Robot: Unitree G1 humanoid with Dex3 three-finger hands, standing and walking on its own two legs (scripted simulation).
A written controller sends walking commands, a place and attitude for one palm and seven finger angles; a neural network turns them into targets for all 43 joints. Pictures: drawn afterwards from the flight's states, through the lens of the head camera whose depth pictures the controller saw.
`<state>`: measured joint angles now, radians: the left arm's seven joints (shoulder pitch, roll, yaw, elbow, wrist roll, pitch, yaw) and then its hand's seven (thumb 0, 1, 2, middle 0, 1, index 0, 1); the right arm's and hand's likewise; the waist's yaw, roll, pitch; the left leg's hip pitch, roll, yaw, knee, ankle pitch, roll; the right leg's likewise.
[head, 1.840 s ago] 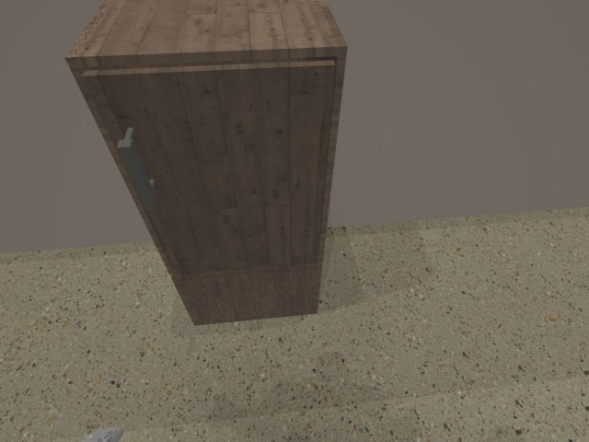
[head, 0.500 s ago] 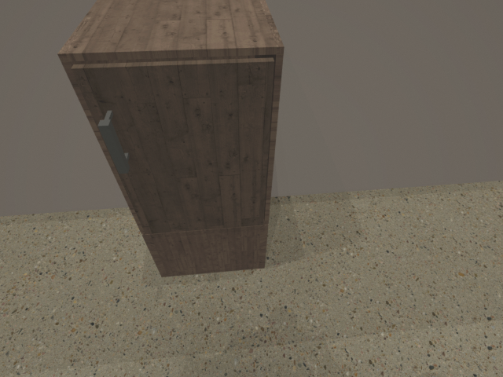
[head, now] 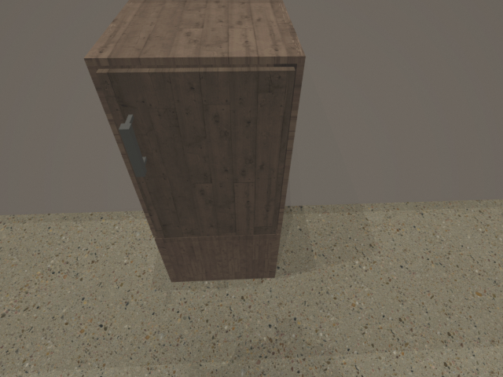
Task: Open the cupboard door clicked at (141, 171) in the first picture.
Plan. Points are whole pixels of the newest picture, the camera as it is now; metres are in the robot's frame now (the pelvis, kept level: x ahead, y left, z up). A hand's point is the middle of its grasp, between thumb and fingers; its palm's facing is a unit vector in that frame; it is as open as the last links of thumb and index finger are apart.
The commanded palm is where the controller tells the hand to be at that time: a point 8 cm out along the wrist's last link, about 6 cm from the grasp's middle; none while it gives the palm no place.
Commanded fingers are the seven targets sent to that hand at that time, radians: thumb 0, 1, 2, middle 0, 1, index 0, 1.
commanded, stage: shuffle to correct the standing spot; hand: left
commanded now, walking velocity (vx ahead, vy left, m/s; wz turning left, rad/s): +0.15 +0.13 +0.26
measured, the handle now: (135, 146) +0.60 +0.31 +0.02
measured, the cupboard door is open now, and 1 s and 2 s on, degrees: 0 0 0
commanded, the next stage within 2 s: come to a stop and stand still in 0.26 s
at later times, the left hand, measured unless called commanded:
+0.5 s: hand out of the picture +0.10 +0.27 -0.17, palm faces +0.08 -0.98 -0.19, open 7.4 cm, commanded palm none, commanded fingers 0.00 0.90 0.90 -0.20 -0.30 -0.20 -0.30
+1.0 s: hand out of the picture +0.12 +0.28 -0.19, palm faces +0.13 -0.97 -0.19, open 7.3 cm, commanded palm none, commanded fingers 0.00 0.90 0.90 -0.20 -0.30 -0.20 -0.30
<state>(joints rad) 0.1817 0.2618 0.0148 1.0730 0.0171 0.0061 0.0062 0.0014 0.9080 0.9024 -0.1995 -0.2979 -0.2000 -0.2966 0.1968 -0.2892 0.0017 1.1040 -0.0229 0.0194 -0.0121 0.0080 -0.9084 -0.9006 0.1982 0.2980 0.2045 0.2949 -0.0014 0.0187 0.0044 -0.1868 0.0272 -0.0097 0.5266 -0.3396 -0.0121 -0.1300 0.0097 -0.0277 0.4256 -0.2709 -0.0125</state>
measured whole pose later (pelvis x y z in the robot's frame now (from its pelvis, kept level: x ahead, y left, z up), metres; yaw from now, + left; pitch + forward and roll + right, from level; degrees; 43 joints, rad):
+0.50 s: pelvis +0.09 +0.09 +0.00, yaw +4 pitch -1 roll +1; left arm 0.25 0.17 0.02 1.06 0.02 0.02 0.02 0.00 0.91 0.90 -0.19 -0.30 -0.19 -0.30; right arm 0.38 -0.10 0.01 1.11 -0.02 -0.04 -0.04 0.01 -0.91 -0.90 0.20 0.30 0.21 0.30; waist -0.02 -0.03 0.05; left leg -0.09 -0.07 0.10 0.35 -0.25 0.07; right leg -0.44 -0.07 -0.06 0.83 -0.31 0.02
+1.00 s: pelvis +0.07 +0.09 -0.01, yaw +5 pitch -2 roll +0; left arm 0.18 0.19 0.05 1.03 0.02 0.06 0.04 0.00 0.93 0.90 -0.20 -0.30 -0.20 -0.30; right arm 0.23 -0.15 -0.05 1.04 -0.02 0.01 -0.04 0.01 -0.91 -0.90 0.20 0.30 0.20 0.29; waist 0.00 -0.06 0.06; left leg -0.19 -0.01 0.08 0.54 -0.32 0.04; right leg -0.38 -0.03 -0.03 0.68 -0.34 0.00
